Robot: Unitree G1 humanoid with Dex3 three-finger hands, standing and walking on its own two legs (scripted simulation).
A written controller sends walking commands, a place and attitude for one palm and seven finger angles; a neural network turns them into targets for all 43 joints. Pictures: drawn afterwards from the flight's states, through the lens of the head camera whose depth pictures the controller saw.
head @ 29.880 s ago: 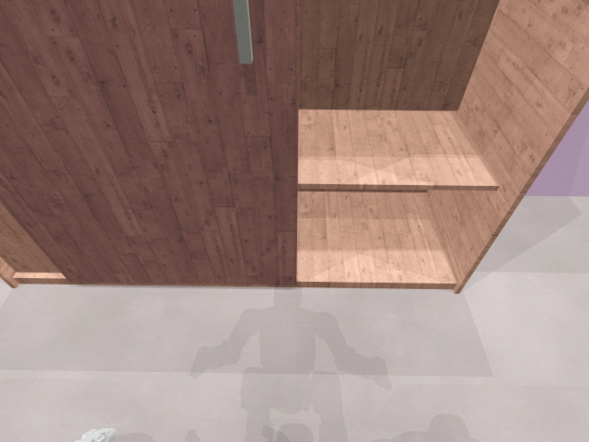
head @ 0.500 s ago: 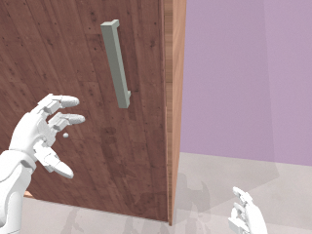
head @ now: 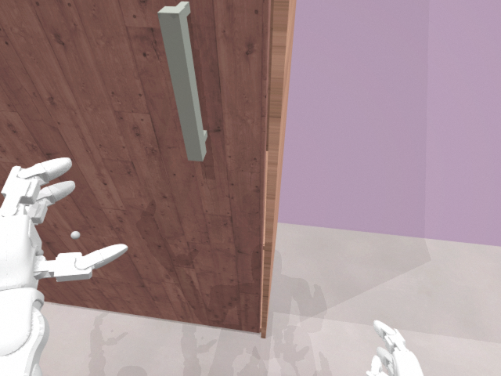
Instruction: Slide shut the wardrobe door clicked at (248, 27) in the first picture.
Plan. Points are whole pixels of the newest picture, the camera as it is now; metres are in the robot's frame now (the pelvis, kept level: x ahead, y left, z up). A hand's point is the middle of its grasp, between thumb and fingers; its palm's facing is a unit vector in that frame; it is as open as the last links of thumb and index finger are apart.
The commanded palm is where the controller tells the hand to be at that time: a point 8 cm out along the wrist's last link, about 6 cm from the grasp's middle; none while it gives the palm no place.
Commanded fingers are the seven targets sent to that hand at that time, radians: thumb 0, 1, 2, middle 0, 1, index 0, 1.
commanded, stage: draw the hand back to the body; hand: left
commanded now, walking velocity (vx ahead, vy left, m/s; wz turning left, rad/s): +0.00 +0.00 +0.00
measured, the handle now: (191, 89) +0.41 +0.15 +0.27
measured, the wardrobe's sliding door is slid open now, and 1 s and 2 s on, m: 0.00 0.00 0.00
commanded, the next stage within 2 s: step back with the hand held close in 0.74 s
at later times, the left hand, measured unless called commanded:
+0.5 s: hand (67, 250) +0.21 +0.27 +0.15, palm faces +0.48 -0.79 -0.37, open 7.8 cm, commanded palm +0.15 +0.30 +0.18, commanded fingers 0.00 0.90 0.90 -0.20 -0.30 -0.20 -0.30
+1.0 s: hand (61, 237) +0.21 +0.28 +0.17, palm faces +0.48 -0.77 -0.42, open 7.4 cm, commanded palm +0.14 +0.30 +0.18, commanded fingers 0.00 0.90 0.90 -0.20 -0.30 -0.20 -0.30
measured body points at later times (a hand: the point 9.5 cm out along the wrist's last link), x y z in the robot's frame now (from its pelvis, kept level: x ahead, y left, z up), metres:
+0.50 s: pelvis +0.01 +0.00 +0.00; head +0.00 -0.01 +0.45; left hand +0.17 +0.31 +0.17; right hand +0.21 -0.21 -0.07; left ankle -0.01 +0.19 -0.74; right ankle +0.00 -0.19 -0.74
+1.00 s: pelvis +0.00 +0.00 +0.00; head +0.01 -0.01 +0.45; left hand +0.18 +0.31 +0.19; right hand +0.19 -0.22 -0.08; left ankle -0.01 +0.19 -0.74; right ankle +0.00 -0.19 -0.74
